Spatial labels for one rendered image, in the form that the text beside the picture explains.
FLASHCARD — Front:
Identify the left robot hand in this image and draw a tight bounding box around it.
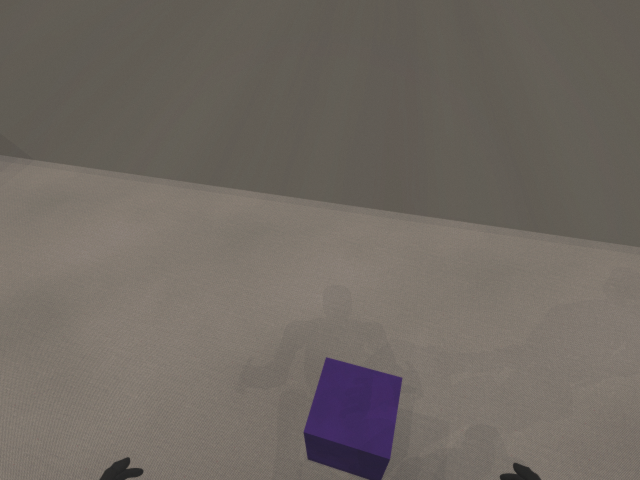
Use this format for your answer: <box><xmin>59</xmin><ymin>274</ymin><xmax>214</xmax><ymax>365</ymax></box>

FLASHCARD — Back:
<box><xmin>100</xmin><ymin>457</ymin><xmax>143</xmax><ymax>480</ymax></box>

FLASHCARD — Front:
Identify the carton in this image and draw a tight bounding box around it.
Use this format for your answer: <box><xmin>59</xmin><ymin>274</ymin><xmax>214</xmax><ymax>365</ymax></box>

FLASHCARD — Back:
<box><xmin>304</xmin><ymin>357</ymin><xmax>402</xmax><ymax>480</ymax></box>

